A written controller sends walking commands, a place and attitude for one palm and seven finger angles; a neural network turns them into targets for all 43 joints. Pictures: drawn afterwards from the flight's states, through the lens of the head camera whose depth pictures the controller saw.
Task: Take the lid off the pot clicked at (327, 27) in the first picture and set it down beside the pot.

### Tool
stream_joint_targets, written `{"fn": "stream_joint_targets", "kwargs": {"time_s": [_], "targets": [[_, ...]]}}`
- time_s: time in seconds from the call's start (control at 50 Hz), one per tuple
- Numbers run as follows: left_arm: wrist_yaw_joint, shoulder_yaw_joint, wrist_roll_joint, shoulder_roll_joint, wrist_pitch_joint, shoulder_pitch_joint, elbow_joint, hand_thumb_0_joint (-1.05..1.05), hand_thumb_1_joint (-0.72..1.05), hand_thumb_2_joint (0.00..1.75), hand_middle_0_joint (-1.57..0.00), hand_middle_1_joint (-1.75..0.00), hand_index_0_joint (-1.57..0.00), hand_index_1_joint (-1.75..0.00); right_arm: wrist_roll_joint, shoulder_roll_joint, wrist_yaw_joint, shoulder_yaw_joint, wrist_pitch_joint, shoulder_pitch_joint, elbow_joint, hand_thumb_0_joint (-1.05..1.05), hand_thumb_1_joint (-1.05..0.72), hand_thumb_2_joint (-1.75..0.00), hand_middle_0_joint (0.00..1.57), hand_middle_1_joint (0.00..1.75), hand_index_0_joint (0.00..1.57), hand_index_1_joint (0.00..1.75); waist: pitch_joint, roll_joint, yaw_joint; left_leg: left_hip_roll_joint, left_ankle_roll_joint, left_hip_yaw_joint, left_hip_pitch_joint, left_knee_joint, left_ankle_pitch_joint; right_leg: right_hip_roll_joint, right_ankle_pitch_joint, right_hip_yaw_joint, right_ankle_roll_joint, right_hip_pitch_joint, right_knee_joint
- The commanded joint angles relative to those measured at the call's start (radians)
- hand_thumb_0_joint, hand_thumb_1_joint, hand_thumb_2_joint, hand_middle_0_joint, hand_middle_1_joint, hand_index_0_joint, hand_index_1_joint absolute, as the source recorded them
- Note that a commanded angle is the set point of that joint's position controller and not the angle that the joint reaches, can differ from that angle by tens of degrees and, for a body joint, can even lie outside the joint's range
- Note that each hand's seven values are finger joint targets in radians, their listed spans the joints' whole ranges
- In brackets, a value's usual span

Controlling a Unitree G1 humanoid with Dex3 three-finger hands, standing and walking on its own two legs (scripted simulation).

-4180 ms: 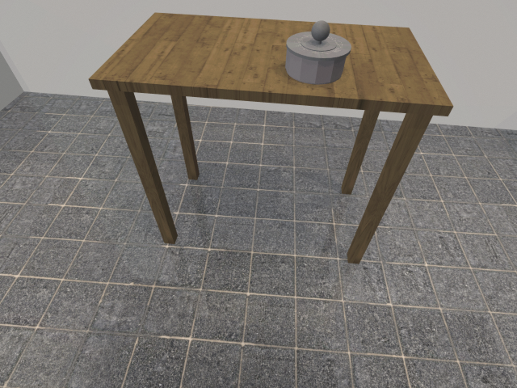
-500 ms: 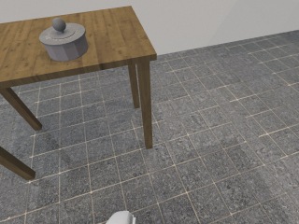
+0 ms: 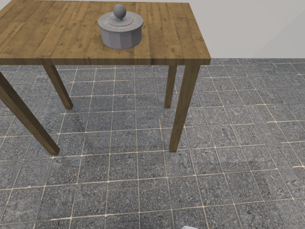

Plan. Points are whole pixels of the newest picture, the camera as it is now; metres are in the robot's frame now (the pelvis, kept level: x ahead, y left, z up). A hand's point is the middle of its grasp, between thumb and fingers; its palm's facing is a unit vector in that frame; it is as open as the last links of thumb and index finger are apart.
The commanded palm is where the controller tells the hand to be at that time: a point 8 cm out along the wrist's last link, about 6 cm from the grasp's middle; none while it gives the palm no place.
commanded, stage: take the last steps up to it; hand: left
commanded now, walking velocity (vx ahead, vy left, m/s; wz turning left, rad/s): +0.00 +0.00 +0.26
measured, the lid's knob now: (119, 11) +0.80 +0.19 +0.17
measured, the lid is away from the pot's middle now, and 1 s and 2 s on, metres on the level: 0.00 0.00 0.00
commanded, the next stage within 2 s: come to a stop and stand still in 0.96 s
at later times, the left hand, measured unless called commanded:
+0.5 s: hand out of the picture -0.03 +0.16 -0.16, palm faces +0.22 -0.96 -0.17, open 7.4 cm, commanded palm none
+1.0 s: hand (98, 161) +0.35 +0.22 -0.16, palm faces +0.04 -0.97 -0.23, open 7.4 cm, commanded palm none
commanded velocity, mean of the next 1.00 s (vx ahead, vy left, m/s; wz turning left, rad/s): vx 0.26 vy -0.02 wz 0.03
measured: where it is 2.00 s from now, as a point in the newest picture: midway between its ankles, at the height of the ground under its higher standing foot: (149, 216)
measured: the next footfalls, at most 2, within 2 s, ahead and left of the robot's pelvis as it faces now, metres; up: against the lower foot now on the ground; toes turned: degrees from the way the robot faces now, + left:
right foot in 0.10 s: +0.05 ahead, -0.12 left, +0.00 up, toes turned -2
left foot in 0.56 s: +0.14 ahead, +0.15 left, +0.00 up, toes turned +12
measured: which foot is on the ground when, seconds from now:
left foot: down 0.00-0.10, up 0.12-0.54, down 0.56-1.00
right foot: up 0.00-0.08, down 0.10-0.56, up 0.58-1.00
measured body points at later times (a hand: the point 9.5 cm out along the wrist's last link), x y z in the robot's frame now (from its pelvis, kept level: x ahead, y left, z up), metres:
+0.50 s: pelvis +0.06 +0.01 +0.00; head +0.08 +0.01 +0.45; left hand -0.04 +0.21 -0.15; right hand +0.15 -0.23 -0.15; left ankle +0.08 +0.14 -0.71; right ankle +0.01 -0.12 -0.74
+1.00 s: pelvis +0.24 +0.02 -0.01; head +0.27 +0.00 +0.43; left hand +0.35 +0.27 -0.14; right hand +0.17 -0.19 -0.18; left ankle +0.10 +0.14 -0.74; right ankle +0.37 -0.07 -0.73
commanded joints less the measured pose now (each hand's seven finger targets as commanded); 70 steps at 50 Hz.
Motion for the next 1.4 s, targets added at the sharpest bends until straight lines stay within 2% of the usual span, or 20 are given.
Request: {"fn": "stream_joint_targets", "kwargs": {"time_s": [0.0,0.06,0.08,0.1,0.14,0.22,0.4,0.48,0.5,0.54,0.56,0.68,0.9,0.96,0.98,1.0,1.02,1.06,1.14,1.38], "targets": [[0.006,0.011,-0.006,0.044,-0.031,0.039,-0.060,0.00,0.90,0.90,-0.20,-0.30,-0.20,-0.30,-0.003,-0.200,-0.013,-0.054,-0.013,0.014,-0.043,0.00,-0.90,-0.90,0.20,0.30,0.20,0.30,-0.076,0.169,-0.015,0.259,0.140,-0.243,0.023,-0.079,0.440,0.032,0.017,-0.014,-0.012,0.098,-0.187],[0.014,0.016,0.001,0.073,-0.060,0.126,-0.025,0.00,0.90,0.90,-0.20,-0.30,-0.20,-0.30,0.012,-0.140,-0.007,-0.043,-0.018,0.022,-0.026,0.00,-0.90,-0.90,0.20,0.30,0.20,0.30,-0.119,0.023,0.027,0.151,0.042,-0.178,-0.119,0.064,0.177,-0.026,0.252,0.040,-0.030,0.371,-0.531],[0.017,0.031,0.016,0.155,-0.073,0.155,-0.017,0.00,0.90,0.90,-0.20,-0.30,-0.20,-0.30,0.020,-0.069,-0.002,-0.029,-0.021,0.052,-0.037,0.00,-0.90,-0.90,0.20,0.30,0.20,0.30,-0.128,-0.222,0.028,0.009,-0.026,-0.032,-0.299,0.251,-0.169,-0.256,0.192,0.314,-0.114,0.478,-0.623],[0.014,0.036,0.012,0.192,-0.068,0.185,-0.029,0.00,0.90,0.90,-0.20,-0.30,-0.20,-0.30,0.008,-0.097,-0.001,-0.037,-0.007,0.027,-0.057,0.00,-0.90,-0.90,0.20,0.30,0.20,0.30,-0.083,-0.217,0.056,0.004,-0.038,-0.039,-0.339,0.434,-0.360,-0.391,0.042,0.428,-0.210,0.371,-0.709],[0.014,0.037,0.007,0.135,-0.078,0.141,-0.026,0.00,0.90,0.90,-0.20,-0.30,-0.20,-0.30,-0.005,-0.127,0.010,-0.049,-0.005,0.000,-0.036,0.00,-0.90,-0.90,0.20,0.30,0.20,0.30,0.010,-0.194,0.035,0.057,-0.024,-0.077,-0.421,0.631,-0.227,-0.323,-0.145,0.408,-0.218,0.286,-0.759],[0.008,0.018,0.010,0.058,-0.111,0.128,-0.011,0.00,0.90,0.90,-0.20,-0.30,-0.20,-0.30,-0.009,-0.079,0.030,-0.049,-0.016,0.063,0.018,0.00,-0.90,-0.90,0.20,0.30,0.20,0.30,0.010,-0.104,-0.004,0.100,-0.051,-0.009,-0.382,0.641,-0.032,-0.218,0.048,0.150,-0.180,0.272,-0.728],[-0.001,0.016,0.020,0.063,-0.120,0.282,0.109,0.00,0.90,0.90,-0.20,-0.30,-0.20,-0.30,0.001,-0.022,0.038,-0.031,-0.047,-0.057,0.002,0.00,-0.90,-0.90,0.20,0.30,0.20,0.30,0.035,-0.129,0.052,0.099,-0.046,0.092,-0.291,0.281,-0.065,-0.232,0.104,0.116,-0.215,0.302,-0.728],[-0.002,0.020,0.011,0.048,-0.109,0.253,0.137,0.00,0.90,0.90,-0.20,-0.30,-0.20,-0.30,0.002,-0.020,0.026,-0.025,-0.073,0.053,0.045,0.00,-0.90,-0.90,0.20,0.30,0.20,0.30,0.020,-0.110,-0.010,0.057,-0.032,0.153,0.001,0.036,0.015,-0.168,0.098,0.045,-0.176,0.178,-0.604],[-0.006,0.014,0.011,0.032,-0.104,0.253,0.135,0.00,0.90,0.90,-0.20,-0.30,-0.20,-0.30,0.003,-0.059,0.017,-0.033,-0.079,0.147,0.074,0.00,-0.90,-0.90,0.20,0.30,0.20,0.30,-0.011,-0.012,-0.049,0.060,-0.025,0.135,0.168,-0.002,-0.020,-0.129,0.053,0.009,-0.160,0.077,-0.490],[-0.016,-0.003,0.005,-0.053,-0.105,0.219,0.084,0.00,0.90,0.90,-0.20,-0.30,-0.20,-0.30,-0.010,-0.230,-0.007,-0.072,-0.086,0.400,0.132,0.00,-0.90,-0.90,0.20,0.30,0.20,0.30,-0.081,0.352,-0.135,0.442,0.119,-0.419,0.367,-0.246,-0.214,0.042,-0.162,-0.117,-0.084,-0.230,0.062],[-0.012,0.002,0.014,-0.022,-0.104,0.161,0.060,0.00,0.90,0.90,-0.20,-0.30,-0.20,-0.30,-0.007,-0.215,-0.013,-0.065,-0.079,0.378,0.132,0.00,-0.90,-0.90,0.20,0.30,0.20,0.30,-0.063,0.264,-0.134,0.465,0.164,-0.444,0.299,-0.281,-0.296,0.011,-0.153,-0.027,-0.103,-0.272,0.212],[-0.036,0.008,0.017,-0.059,-0.084,0.189,0.102,0.00,0.90,0.90,-0.20,-0.30,-0.20,-0.30,0.006,-0.060,-0.024,-0.024,-0.121,0.201,0.091,0.00,-0.90,-0.90,0.20,0.30,0.20,0.30,0.020,0.114,-0.009,0.313,0.140,-0.071,0.102,-0.305,0.164,-0.068,0.163,0.000,-0.070,-0.213,0.207],[-0.041,0.009,0.007,-0.041,-0.082,-0.069,-0.014,0.00,0.90,0.90,-0.20,-0.30,-0.20,-0.30,-0.008,-0.097,-0.024,-0.030,-0.110,0.272,0.141,0.00,-0.90,-0.90,0.20,0.30,0.20,0.30,0.066,0.120,-0.046,0.313,0.120,0.035,0.131,-0.206,0.429,-0.023,0.230,-0.080,-0.086,-0.092,-0.225],[-0.035,0.024,0.013,0.009,-0.101,0.165,0.058,0.00,0.90,0.90,-0.20,-0.30,-0.20,-0.30,-0.002,-0.109,-0.022,-0.028,-0.100,0.252,0.151,0.00,-0.90,-0.90,0.20,0.30,0.20,0.30,-0.059,0.057,0.066,0.241,0.062,0.094,0.067,0.109,0.536,0.050,0.291,-0.124,-0.112,0.281,-0.355],[-0.023,0.047,0.021,0.092,-0.118,0.294,0.096,0.00,0.90,0.90,-0.20,-0.30,-0.20,-0.30,0.010,-0.073,-0.014,-0.023,-0.101,0.276,0.145,0.00,-0.90,-0.90,0.20,0.30,0.20,0.30,-0.175,-0.091,0.112,0.161,0.014,0.147,-0.125,0.393,0.309,-0.114,0.379,0.083,-0.176,0.543,-0.376],[-0.013,0.065,0.008,0.194,-0.120,0.359,0.097,0.00,0.90,0.90,-0.20,-0.30,-0.20,-0.30,0.021,-0.016,-0.015,-0.017,-0.097,0.328,0.118,0.00,-0.90,-0.90,0.20,0.30,0.20,0.30,-0.283,-0.284,0.098,0.026,-0.028,0.136,-0.296,0.747,-0.331,-0.398,0.565,0.481,-0.306,0.648,-0.522],[-0.008,0.062,-0.006,0.183,-0.114,0.318,0.088,0.00,0.90,0.90,-0.20,-0.30,-0.20,-0.30,0.023,-0.052,-0.021,-0.022,-0.090,0.265,0.111,0.00,-0.90,-0.90,0.20,0.30,0.20,0.30,-0.287,-0.171,0.108,0.064,-0.011,0.011,-0.316,0.861,-0.348,-0.397,0.440,0.495,-0.347,0.558,-0.586],[0.006,0.033,-0.004,0.081,-0.106,0.118,0.039,0.00,0.90,0.90,-0.20,-0.30,-0.20,-0.30,0.009,-0.035,-0.018,-0.022,-0.078,0.184,0.102,0.00,-0.90,-0.90,0.20,0.30,0.20,0.30,-0.091,-0.049,0.039,0.135,-0.021,-0.011,-0.347,0.872,-0.190,-0.324,0.382,0.320,-0.310,0.289,-0.621],[0.026,0.004,0.009,0.028,-0.091,-0.005,0.009,0.00,0.90,0.90,-0.20,-0.30,-0.20,-0.30,0.013,0.034,-0.026,0.001,-0.015,0.264,0.139,0.00,-0.90,-0.90,0.20,0.30,0.20,0.30,-0.092,-0.037,-0.048,0.118,-0.065,0.018,-0.112,0.551,-0.175,-0.230,0.676,0.071,-0.262,0.043,-0.593],[0.031,0.040,0.018,0.109,-0.048,0.041,-0.008,0.00,0.90,0.90,-0.20,-0.30,-0.20,-0.30,0.016,-0.036,-0.017,-0.035,0.006,0.061,0.016,0.00,-0.90,-0.90,0.20,0.30,0.20,0.30,-0.138,-0.128,0.004,0.050,-0.082,0.020,-0.145,0.292,-0.160,-0.245,0.802,0.146,-0.285,0.246,-0.486]]}}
